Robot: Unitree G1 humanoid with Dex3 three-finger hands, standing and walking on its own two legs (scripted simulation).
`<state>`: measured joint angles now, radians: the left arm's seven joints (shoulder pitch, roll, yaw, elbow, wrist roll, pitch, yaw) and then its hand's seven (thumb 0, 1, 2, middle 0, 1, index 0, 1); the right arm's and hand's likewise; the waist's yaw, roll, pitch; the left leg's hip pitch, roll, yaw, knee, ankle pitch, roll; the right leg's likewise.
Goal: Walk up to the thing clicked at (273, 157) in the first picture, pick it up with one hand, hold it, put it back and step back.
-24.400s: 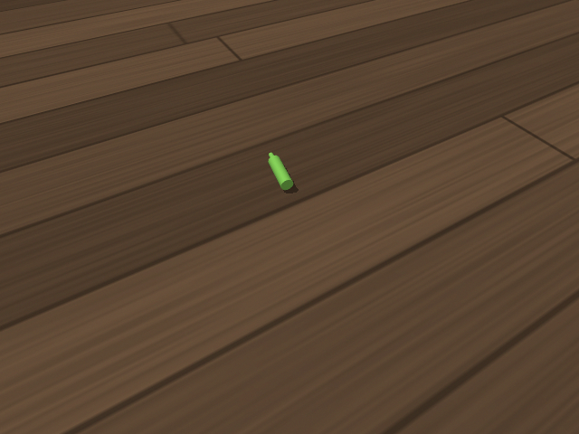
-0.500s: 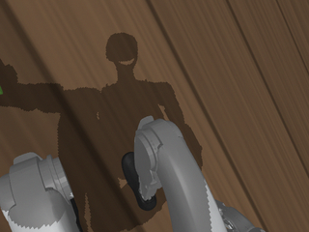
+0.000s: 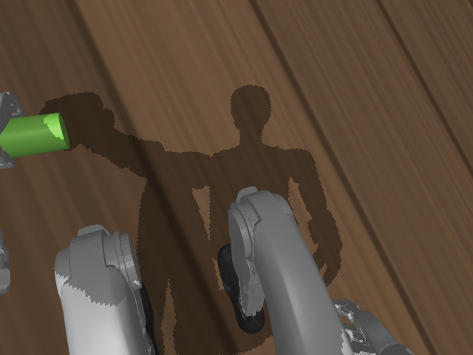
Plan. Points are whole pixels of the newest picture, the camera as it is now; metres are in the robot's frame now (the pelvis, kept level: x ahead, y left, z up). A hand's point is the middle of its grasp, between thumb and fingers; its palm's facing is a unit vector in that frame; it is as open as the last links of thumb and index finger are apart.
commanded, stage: settle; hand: left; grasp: from above
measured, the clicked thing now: out of the picture +0.49 +0.33 -0.19
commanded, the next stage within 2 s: lift in 0.02 s
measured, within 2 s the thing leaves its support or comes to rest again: neither
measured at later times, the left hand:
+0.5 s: hand out of the picture +0.45 +0.30 -0.07, palm faces -0.46 -0.08 -0.88, open 9.2 cm
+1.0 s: hand out of the picture +0.37 +0.30 +0.11, palm faces -0.43 -0.11 -0.90, open 9.2 cm
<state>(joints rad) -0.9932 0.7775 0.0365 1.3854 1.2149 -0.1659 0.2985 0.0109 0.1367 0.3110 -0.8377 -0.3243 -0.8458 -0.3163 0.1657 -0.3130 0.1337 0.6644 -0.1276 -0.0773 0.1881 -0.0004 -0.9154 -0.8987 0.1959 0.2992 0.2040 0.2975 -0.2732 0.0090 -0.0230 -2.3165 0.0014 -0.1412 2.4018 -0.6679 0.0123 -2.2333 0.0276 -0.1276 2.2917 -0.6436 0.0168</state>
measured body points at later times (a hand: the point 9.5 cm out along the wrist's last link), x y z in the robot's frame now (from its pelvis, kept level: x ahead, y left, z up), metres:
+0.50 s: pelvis +0.00 +0.00 +0.05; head +0.21 +0.06 +0.44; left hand +0.47 +0.31 -0.02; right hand +0.06 -0.27 -0.06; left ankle +0.08 +0.12 -0.30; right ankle +0.11 -0.11 -0.30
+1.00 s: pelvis +0.00 +0.01 +0.20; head +0.15 +0.04 +0.62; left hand +0.39 +0.30 +0.16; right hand +0.14 -0.25 +0.07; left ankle +0.08 +0.12 -0.30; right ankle +0.11 -0.12 -0.30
